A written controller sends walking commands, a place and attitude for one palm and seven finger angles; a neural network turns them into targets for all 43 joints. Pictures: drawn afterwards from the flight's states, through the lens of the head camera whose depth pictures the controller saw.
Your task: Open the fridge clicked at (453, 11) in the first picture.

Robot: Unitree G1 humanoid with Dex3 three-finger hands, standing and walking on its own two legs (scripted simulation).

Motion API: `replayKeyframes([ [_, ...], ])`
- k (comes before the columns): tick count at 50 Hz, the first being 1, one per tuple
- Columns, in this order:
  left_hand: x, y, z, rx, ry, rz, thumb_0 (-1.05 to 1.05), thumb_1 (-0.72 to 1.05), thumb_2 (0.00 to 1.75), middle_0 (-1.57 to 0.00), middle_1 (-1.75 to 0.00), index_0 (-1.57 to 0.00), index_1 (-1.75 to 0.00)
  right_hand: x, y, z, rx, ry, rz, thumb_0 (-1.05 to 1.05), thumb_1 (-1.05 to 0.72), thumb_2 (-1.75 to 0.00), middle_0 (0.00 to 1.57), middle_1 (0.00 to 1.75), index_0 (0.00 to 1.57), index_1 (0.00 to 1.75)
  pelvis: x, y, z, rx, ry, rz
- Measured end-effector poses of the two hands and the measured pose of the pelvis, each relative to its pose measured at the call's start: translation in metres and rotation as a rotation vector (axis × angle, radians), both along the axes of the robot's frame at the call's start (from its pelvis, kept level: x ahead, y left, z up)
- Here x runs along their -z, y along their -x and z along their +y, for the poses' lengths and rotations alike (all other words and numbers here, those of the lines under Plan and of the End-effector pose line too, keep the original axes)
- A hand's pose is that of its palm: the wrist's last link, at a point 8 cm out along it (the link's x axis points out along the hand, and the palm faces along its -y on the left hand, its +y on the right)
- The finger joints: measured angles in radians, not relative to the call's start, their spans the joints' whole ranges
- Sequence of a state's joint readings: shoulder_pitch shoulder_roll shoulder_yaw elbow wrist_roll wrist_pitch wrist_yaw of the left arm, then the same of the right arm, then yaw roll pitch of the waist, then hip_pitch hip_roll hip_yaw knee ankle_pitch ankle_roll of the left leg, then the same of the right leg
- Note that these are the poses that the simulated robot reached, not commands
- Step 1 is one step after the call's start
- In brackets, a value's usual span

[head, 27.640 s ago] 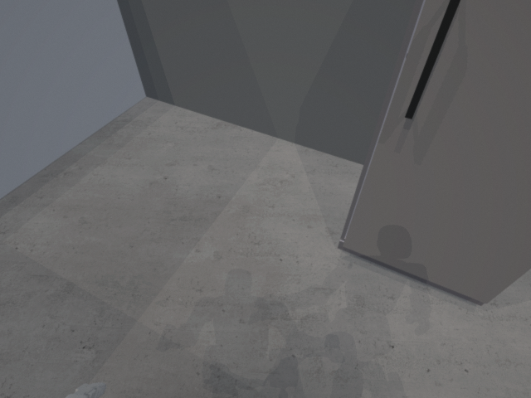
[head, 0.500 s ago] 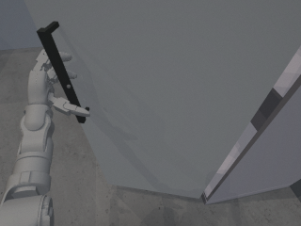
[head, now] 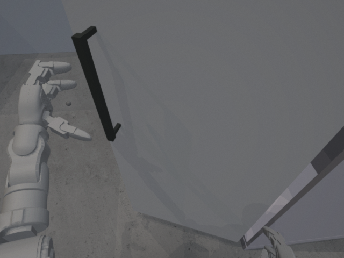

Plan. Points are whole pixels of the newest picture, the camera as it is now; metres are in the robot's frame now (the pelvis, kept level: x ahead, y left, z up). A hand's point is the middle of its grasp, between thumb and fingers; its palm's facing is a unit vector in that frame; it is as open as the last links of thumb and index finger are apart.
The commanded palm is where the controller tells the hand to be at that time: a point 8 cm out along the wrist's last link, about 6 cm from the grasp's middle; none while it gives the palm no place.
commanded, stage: slip the hand off the handle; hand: left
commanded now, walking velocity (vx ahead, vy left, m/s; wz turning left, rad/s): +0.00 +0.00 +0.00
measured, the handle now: (103, 93) +0.43 +0.20 +0.17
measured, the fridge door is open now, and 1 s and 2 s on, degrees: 68 68 68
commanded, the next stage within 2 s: draw the hand back to the body in 0.90 s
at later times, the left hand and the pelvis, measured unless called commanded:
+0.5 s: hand (51, 117) +0.33 +0.27 +0.18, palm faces +0.22 -0.96 -0.18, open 14.7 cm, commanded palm +0.28 +0.31 +0.19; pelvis -0.01 +0.00 +0.00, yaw -1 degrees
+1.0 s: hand (31, 149) +0.25 +0.27 +0.19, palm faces +0.25 -0.95 -0.20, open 14.7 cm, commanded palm +0.22 +0.31 +0.19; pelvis -0.02 -0.01 +0.00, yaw +1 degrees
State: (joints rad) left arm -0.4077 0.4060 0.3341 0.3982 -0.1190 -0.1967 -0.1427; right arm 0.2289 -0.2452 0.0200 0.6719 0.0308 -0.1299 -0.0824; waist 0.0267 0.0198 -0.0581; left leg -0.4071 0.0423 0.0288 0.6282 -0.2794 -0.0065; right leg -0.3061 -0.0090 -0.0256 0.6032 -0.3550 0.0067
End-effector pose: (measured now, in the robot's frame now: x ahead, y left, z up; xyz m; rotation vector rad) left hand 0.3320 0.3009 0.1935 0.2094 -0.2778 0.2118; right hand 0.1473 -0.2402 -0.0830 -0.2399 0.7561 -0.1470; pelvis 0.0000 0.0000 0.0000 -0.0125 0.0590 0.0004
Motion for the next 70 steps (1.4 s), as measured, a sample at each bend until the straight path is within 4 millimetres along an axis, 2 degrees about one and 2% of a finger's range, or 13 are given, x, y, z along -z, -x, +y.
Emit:
replayKeyframes([
  [6,-0.003,0.0,0.007,0.012,-0.007,0.002,-0.02,-0.55,0.2,-0.26,-1.15,-0.26,-1.15,0.006,0.009,0.002,0.008,0.001,0.031,0.01,-0.91,-0.9,0.2,0.3,0.2,0.3,0.001,0.0,0.002,-0.005,0.003,0.003],
  [14,-0.003,-0.003,0.019,0.006,-0.002,0.022,-0.02,-0.55,0.2,-0.26,-1.15,-0.26,-1.15,0.013,0.035,-0.002,0.047,0.002,0.082,0.01,-0.91,-0.9,0.2,0.3,0.2,0.3,0.002,0.004,0.002,0.002,0.004,0.012],
  [22,0.003,0.023,0.019,0.024,-0.008,0.003,-0.02,-0.55,0.2,-0.26,-1.15,-0.26,-1.15,0.014,0.05,-0.009,0.08,0.004,0.089,0.01,-0.91,-0.9,0.2,0.3,0.2,0.3,0.002,0.005,0.003,0.016,0.003,0.004],
  [27,0.005,0.048,0.02,0.002,-0.011,-0.008,-0.02,-0.55,0.2,-0.26,-1.15,-0.26,-1.15,0.009,0.041,-0.007,0.062,0.009,0.048,0.01,-0.91,-0.9,0.2,0.3,0.2,0.3,0.002,0.008,0.002,0.01,0.004,-0.012],
  [32,0.0,0.071,0.016,0.002,-0.025,-0.031,-0.02,-0.55,0.2,-0.26,-1.15,-0.26,-1.15,0.002,0.02,0.0,0.016,0.002,-0.029,0.01,-0.91,-0.9,0.2,0.3,0.2,0.3,0.002,0.012,0.001,-0.002,0.005,-0.03],
  [38,0.0,0.091,0.016,-0.004,-0.018,-0.016,-0.02,-0.55,0.2,-0.26,-1.15,-0.26,-1.15,-0.01,-0.007,0.013,-0.04,-0.017,-0.126,0.01,-0.91,-0.9,0.2,0.3,0.2,0.3,0.001,0.016,-0.002,-0.012,0.003,-0.048],
  [43,0.0,0.105,0.018,-0.018,-0.021,-0.009,-0.02,-0.55,0.2,-0.26,-1.15,-0.26,-1.15,-0.017,-0.02,0.02,-0.077,-0.028,-0.179,0.01,-0.91,-0.9,0.2,0.3,0.2,0.3,0.001,0.018,-0.004,-0.018,0.003,-0.056],
  [49,-0.001,0.118,0.013,-0.009,-0.033,-0.021,-0.02,-0.55,0.2,-0.26,-1.15,-0.26,-1.15,-0.018,-0.023,0.022,-0.105,-0.027,-0.191,0.01,-0.91,-0.9,0.2,0.3,0.2,0.3,0.0,0.018,-0.007,-0.024,0.003,-0.064],
  [53,0.001,0.118,0.013,0.006,-0.006,-0.006,-0.02,-0.55,0.2,-0.26,-1.15,-0.26,-1.15,-0.015,-0.02,0.02,-0.103,-0.022,-0.175,0.01,-0.91,-0.9,0.2,0.3,0.2,0.3,0.0,0.018,-0.008,-0.029,0.003,-0.068],
  [57,0.012,0.113,0.019,0.076,0.095,0.145,-0.02,-0.55,0.2,-0.26,-1.15,-0.26,-1.15,-0.016,-0.017,0.016,-0.071,-0.025,-0.182,0.01,-0.91,-0.9,0.2,0.3,0.2,0.3,-0.003,0.014,-0.008,-0.028,0.002,-0.081],
  [60,0.011,0.114,0.02,0.125,0.115,0.221,-0.02,-0.55,0.2,-0.25,-1.15,-0.26,-1.15,-0.021,-0.019,0.014,-0.063,-0.033,-0.22,0.01,-0.91,-0.9,0.2,0.3,0.2,0.3,-0.004,0.011,-0.007,-0.025,0.0,-0.09],
  [66,-0.004,0.128,0.017,0.143,0.105,0.161,-0.02,-0.55,0.2,-0.25,-1.15,-0.25,-1.15,-0.031,-0.027,0.015,-0.084,-0.048,-0.29,0.01,-0.91,-0.9,0.2,0.3,0.2,0.3,-0.004,0.008,-0.005,-0.023,0.0,-0.096],
  [70,0.0,0.139,0.015,0.124,0.112,0.176,-0.02,-0.55,0.2,-0.25,-1.15,-0.25,-1.15,-0.035,-0.034,0.019,-0.105,-0.054,-0.316,0.01,-0.91,-0.9,0.2,0.3,0.2,0.3,-0.003,0.008,-0.003,-0.026,-0.001,-0.098],
])
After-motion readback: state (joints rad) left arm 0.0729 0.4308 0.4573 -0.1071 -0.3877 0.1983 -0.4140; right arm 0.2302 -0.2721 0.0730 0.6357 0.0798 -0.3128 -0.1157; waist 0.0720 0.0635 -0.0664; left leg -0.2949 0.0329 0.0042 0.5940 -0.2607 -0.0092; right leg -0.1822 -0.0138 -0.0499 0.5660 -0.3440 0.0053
